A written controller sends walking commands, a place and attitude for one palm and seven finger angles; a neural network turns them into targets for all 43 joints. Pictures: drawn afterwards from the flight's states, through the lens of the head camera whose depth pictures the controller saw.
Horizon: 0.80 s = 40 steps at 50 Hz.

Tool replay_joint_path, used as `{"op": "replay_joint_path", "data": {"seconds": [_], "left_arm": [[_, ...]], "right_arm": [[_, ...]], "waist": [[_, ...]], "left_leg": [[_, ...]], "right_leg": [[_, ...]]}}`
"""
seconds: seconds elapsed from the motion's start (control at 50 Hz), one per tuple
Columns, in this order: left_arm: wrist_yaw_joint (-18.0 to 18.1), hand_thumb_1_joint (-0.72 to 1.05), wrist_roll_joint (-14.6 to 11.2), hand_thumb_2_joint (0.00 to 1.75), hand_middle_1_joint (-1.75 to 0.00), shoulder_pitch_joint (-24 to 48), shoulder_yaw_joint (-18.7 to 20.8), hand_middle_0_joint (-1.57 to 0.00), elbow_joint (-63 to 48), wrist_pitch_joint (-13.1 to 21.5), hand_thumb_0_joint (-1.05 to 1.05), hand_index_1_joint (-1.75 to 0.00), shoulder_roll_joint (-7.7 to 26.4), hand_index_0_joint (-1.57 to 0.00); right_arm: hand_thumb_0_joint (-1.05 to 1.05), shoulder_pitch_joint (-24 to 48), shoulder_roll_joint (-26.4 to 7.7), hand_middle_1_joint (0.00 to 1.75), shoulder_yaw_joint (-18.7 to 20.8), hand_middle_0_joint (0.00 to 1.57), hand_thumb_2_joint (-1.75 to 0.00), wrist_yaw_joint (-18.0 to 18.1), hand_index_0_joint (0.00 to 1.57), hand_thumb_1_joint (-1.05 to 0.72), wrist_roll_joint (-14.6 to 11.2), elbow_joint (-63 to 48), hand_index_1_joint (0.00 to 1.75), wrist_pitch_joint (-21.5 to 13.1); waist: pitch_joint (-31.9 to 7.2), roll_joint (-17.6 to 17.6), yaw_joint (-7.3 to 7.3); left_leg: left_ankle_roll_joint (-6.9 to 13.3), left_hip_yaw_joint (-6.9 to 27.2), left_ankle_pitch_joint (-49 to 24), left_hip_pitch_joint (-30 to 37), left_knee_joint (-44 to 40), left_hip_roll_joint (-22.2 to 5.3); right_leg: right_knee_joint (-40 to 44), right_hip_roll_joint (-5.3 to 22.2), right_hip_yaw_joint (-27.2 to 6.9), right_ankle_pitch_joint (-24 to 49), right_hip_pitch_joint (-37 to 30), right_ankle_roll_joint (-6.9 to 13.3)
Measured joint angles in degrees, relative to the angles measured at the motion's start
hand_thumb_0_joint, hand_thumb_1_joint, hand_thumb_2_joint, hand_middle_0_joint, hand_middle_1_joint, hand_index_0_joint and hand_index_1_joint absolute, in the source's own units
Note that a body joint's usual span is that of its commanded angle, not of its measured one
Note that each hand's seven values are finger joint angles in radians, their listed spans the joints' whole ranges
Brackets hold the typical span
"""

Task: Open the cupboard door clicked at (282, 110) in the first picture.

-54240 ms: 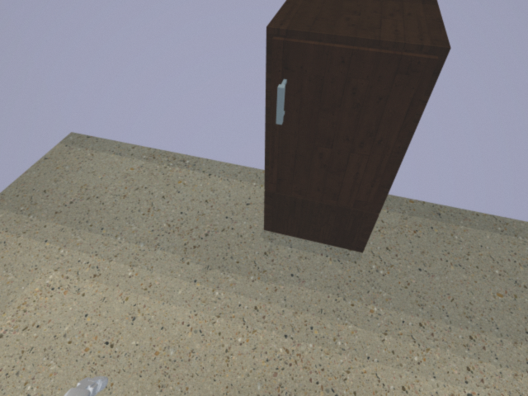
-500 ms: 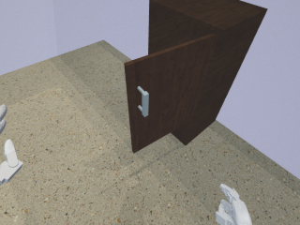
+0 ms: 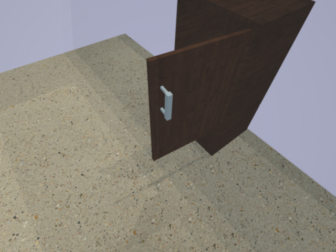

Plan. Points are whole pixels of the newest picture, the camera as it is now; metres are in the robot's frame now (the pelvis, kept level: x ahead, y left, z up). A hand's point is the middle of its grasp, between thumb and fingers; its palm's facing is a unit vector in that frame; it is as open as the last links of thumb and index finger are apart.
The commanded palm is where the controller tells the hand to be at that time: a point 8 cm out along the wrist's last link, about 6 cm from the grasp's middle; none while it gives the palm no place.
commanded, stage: let the arm hang, fingers relaxed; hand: left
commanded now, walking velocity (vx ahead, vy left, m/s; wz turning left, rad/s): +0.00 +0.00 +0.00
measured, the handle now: (165, 103) +0.59 +0.05 -0.04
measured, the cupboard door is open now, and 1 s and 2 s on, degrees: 83 83 83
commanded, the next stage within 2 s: look to check the result in 0.60 s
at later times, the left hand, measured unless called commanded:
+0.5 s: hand out of the picture +0.05 +0.18 -0.17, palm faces +0.00 -0.98 -0.21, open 7.3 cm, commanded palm none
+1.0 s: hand out of the picture +0.03 +0.18 -0.17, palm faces +0.01 -0.98 -0.21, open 7.4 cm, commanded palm none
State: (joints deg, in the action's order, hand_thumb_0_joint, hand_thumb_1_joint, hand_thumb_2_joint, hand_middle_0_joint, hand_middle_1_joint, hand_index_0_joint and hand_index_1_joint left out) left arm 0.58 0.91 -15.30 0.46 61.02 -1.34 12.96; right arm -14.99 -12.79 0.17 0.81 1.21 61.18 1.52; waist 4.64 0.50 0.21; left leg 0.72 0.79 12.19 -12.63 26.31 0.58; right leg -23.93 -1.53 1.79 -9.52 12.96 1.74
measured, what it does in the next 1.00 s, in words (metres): stands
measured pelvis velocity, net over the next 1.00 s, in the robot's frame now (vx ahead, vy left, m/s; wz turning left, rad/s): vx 0.02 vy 0.00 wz -0.02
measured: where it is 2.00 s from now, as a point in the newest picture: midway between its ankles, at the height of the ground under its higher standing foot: outside the picture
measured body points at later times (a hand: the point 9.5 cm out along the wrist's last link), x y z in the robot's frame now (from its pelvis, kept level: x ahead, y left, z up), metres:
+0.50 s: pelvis +0.01 +0.00 +0.00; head +0.02 +0.00 +0.45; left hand +0.05 +0.23 -0.15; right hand +0.01 -0.22 -0.16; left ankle +0.02 +0.11 -0.74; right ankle +0.04 -0.10 -0.74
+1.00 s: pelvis +0.02 +0.00 +0.00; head +0.04 +0.00 +0.45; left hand +0.03 +0.23 -0.15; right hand +0.02 -0.22 -0.16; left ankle +0.02 +0.11 -0.74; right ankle +0.04 -0.10 -0.74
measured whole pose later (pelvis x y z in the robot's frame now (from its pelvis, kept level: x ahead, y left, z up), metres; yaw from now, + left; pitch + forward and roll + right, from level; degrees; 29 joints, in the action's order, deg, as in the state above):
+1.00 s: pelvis +0.02 +0.00 +0.00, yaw -1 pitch -2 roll +0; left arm 1.7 0.7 -13.9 0.6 66.2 0.4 9.4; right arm -14.1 -9.1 0.0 1.8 0.9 65.3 -0.4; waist 3.7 -0.4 -0.1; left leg 1.0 -0.4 12.1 -8.4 21.9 1.1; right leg -22.1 -1.1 0.5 -10.4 10.2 1.3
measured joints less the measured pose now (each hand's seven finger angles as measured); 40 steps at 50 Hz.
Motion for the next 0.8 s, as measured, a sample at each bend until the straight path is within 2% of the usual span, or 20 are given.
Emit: {"op": "replay_joint_path", "data": {"seconds": [0.1, 0.22, 0.46, 0.8], "left_arm": [[0.4, 0.92, -0.1, 0.90, -0.30, 0.2, 0.5, -0.20, 2.8, 0.4, 0.01, -0.30, 0.5, -0.21], [0.8, 0.91, -0.2, 0.90, -0.30, 1.6, 0.7, -0.20, 3.7, 0.8, 0.01, -0.30, 0.3, -0.20], [1.0, 0.90, -0.3, 0.90, -0.30, 3.8, -0.1, -0.20, 3.4, 1.5, 0.00, -0.30, -3.6, -0.20], [1.1, 0.91, -0.3, 0.90, -0.30, 1.4, 0.1, -0.20, 4.9, 1.6, 0.01, -0.30, -3.8, -0.20]], "right_arm": [[0.00, -0.3, 0.9, 0.29, 0.1, 0.20, -0.90, 0.1, 0.20, -0.91, -0.1, 1.3, 0.29, -0.5], [0.00, -0.1, 2.1, 0.29, -0.1, 0.20, -0.90, 0.1, 0.20, -0.91, 0.0, 2.4, 0.29, -1.0], [0.00, 0.0, 3.8, 0.29, -0.4, 0.20, -0.90, 0.5, 0.20, -0.91, -0.1, 3.9, 0.29, -1.6], [0.00, -0.2, 4.1, 0.29, -0.2, 0.20, -0.90, 0.9, 0.20, -0.91, -0.3, 4.2, 0.29, -1.8]], "waist": [[-0.7, -2.0, -0.19], [-1.6, -2.8, -0.41], [-2.5, -1.1, -0.83], [-1.2, -1.0, -0.50]], "left_leg": [[0.2, -0.4, -0.6, 0.9, -1.3, 0.3], [0.3, -0.8, -0.8, 1.7, -2.2, 0.5], [0.3, -1.2, -0.7, 3.0, -3.4, 0.6], [0.3, -1.2, -0.3, 3.9, -4.1, 0.5]], "right_leg": [[0.6, 0.3, -0.4, 0.3, -0.5, -0.2], [0.4, 0.5, -0.9, 0.1, -0.7, -0.4], [0.7, 0.6, -1.3, -0.4, -1.5, -0.5], [1.6, 0.5, -1.3, -0.7, -2.4, -0.5]]}}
